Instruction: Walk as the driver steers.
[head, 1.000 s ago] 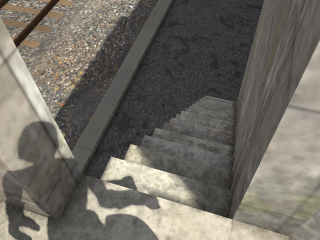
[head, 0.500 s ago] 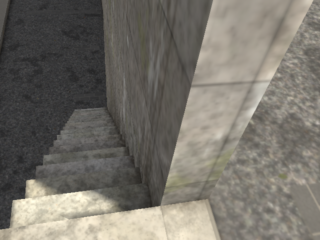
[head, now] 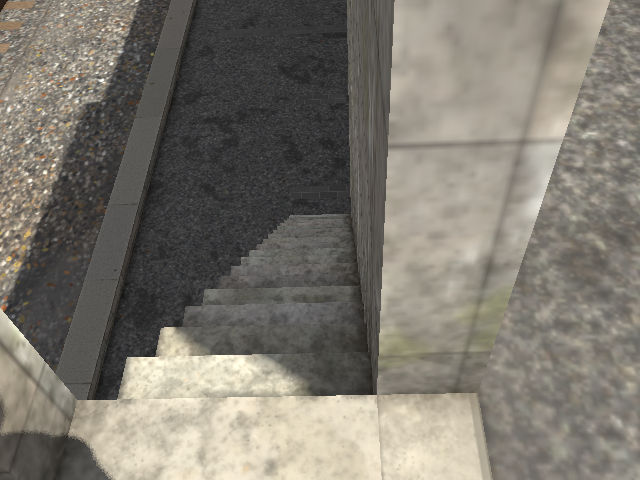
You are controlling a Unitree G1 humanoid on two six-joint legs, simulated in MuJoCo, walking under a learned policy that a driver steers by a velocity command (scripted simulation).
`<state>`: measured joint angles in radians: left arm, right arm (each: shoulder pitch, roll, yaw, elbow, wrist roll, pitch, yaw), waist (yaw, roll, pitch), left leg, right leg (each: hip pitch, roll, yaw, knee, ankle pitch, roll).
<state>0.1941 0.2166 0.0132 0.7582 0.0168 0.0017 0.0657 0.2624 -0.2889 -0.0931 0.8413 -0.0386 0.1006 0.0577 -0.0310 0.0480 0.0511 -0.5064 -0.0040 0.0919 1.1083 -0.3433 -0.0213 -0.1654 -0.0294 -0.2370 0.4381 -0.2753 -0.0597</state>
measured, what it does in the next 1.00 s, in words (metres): steps to the left: left foot, then right foot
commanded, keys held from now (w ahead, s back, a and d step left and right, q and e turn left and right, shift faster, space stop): w+q+shift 0.48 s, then w+e+shift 0.52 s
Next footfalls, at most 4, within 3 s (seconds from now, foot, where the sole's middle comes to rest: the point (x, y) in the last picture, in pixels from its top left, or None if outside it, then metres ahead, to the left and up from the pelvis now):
0.46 left None -0.05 0.21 -0.78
0.84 right None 0.02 0.16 -0.78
1.08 left None -0.06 0.56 -0.78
1.66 right None -0.10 0.20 -0.78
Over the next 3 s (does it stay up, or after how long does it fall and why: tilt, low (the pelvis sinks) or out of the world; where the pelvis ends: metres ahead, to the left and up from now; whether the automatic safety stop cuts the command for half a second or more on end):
stays up -0.16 0.19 -0.01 its command is cut before an obstacle from the start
